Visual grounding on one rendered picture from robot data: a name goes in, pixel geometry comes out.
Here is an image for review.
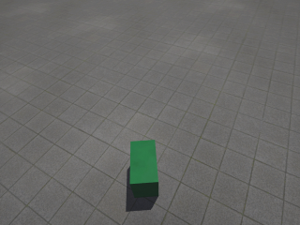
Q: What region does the carton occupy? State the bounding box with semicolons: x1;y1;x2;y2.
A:
129;140;158;198

